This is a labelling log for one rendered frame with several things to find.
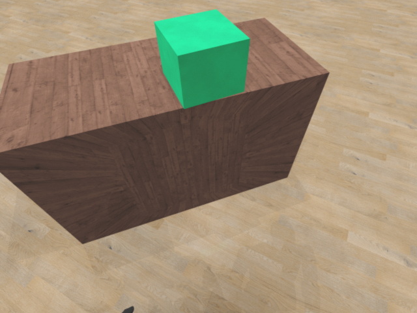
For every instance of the pedestal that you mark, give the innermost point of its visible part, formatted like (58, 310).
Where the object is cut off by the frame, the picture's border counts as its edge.
(99, 140)

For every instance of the carton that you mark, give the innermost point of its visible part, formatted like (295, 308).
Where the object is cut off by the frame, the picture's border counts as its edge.
(204, 56)

